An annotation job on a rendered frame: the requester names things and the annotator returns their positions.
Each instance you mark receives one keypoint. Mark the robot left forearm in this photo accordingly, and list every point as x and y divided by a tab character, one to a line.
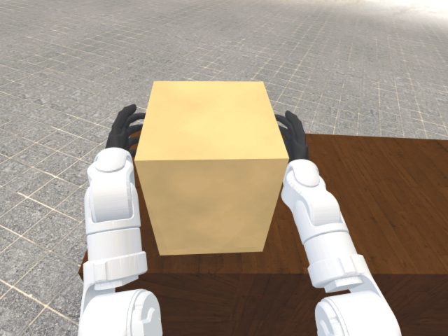
112	223

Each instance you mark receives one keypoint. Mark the robot left upper arm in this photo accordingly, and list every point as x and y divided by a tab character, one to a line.
126	313

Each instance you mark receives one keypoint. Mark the carton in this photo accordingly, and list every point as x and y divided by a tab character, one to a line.
211	161

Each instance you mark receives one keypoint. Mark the robot right forearm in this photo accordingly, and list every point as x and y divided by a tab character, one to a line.
333	261

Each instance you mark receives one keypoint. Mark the robot right upper arm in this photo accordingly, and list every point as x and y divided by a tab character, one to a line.
361	313

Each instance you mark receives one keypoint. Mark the robot right hand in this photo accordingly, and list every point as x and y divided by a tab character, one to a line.
295	142

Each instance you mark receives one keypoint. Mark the robot left hand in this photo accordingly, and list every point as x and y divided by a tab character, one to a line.
121	129

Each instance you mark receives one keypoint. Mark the pedestal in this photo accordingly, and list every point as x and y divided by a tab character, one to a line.
393	196

